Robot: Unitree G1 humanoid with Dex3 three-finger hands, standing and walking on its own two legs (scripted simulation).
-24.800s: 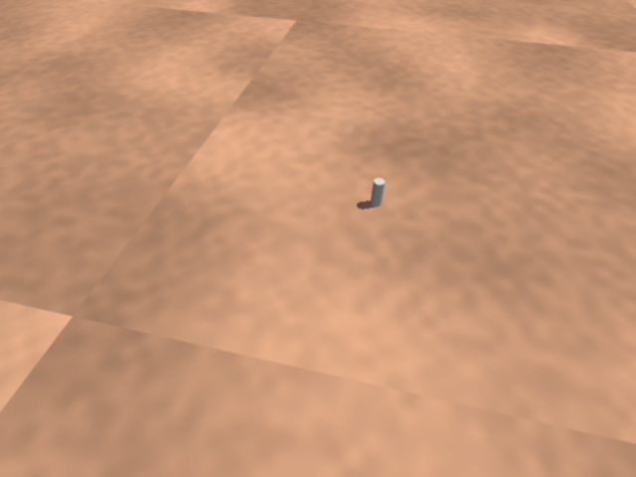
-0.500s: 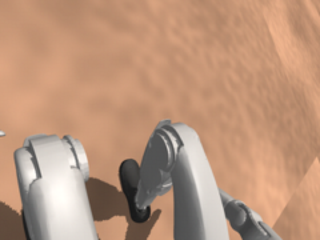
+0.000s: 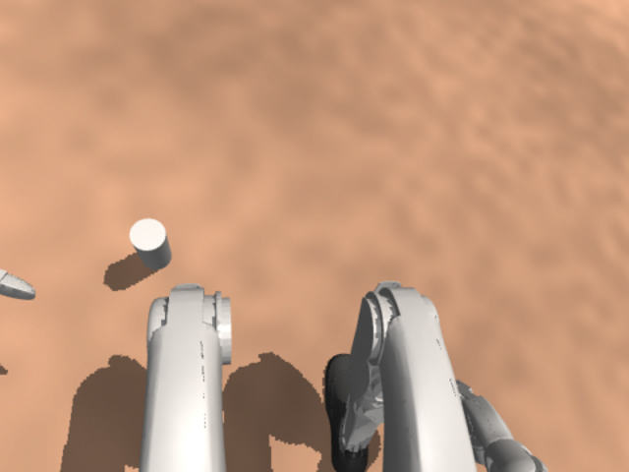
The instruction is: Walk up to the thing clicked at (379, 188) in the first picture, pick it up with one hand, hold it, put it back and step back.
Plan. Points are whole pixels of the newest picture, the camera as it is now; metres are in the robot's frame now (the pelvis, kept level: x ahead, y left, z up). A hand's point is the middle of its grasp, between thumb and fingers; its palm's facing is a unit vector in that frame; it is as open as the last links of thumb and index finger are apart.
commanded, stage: home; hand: left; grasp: from the side
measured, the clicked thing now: (152, 246) +0.42 +0.23 -0.28
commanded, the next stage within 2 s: none
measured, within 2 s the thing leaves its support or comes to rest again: neither
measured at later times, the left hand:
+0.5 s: hand out of the picture +0.28 +0.28 +0.12, palm faces +0.22 -0.87 -0.44, open 17.4 cm
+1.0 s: hand out of the picture +0.26 +0.20 +0.31, palm faces +0.24 -0.92 -0.32, open 17.6 cm
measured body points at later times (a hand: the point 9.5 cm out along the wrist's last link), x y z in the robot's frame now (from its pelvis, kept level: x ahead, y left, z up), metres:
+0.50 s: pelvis +0.04 -0.02 +0.21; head +0.19 +0.02 +0.64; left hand +0.27 +0.32 +0.15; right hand +0.26 -0.25 +0.11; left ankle +0.08 +0.11 -0.31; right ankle +0.13 -0.15 -0.31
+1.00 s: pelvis +0.11 -0.01 +0.36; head +0.13 -0.01 +0.81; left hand +0.24 +0.24 +0.33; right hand +0.29 -0.23 +0.28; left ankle +0.08 +0.11 -0.31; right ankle +0.13 -0.15 -0.31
